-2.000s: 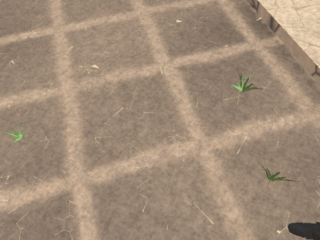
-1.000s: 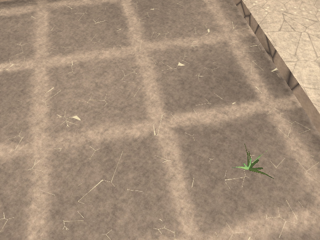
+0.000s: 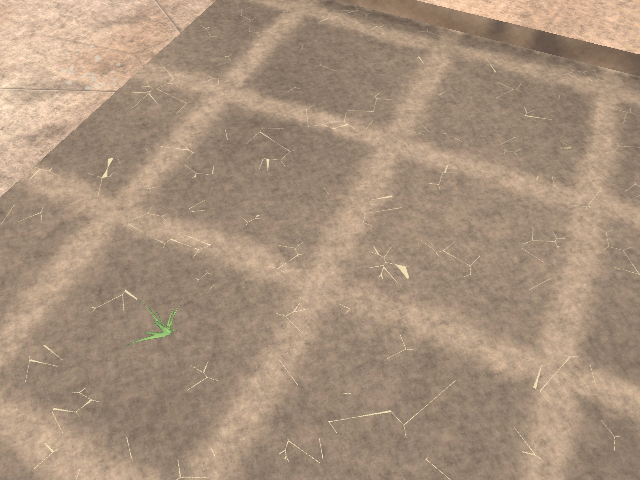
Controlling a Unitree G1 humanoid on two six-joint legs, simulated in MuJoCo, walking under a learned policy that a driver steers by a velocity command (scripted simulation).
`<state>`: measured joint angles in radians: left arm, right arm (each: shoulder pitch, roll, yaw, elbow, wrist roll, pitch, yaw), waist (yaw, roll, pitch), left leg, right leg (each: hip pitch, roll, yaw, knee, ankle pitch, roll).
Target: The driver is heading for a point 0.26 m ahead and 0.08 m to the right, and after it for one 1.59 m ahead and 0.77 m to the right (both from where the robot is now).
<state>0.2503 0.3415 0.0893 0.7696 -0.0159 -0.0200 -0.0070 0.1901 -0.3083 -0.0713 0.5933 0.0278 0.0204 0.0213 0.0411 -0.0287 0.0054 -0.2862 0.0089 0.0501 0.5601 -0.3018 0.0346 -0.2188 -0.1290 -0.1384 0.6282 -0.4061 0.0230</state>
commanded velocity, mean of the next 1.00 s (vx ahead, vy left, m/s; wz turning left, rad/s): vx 0.13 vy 0.00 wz -0.32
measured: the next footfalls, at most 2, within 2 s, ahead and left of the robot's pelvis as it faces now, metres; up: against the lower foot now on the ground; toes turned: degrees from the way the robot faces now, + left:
right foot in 0.40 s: +0.34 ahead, -0.07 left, +0.00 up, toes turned -4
left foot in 0.84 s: +0.39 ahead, +0.15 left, +0.00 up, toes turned -23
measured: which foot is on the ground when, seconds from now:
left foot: down 0.00-0.40, up 0.42-0.82, down 0.84-1.00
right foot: up 0.00-0.38, down 0.40-0.84, up 0.86-1.00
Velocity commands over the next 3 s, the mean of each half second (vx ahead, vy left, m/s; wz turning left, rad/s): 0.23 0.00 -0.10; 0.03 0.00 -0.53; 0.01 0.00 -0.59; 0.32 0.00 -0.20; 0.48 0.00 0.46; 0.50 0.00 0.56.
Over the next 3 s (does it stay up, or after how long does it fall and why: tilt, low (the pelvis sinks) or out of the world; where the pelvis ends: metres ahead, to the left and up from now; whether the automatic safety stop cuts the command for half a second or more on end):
stays up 0.79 -0.33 0.01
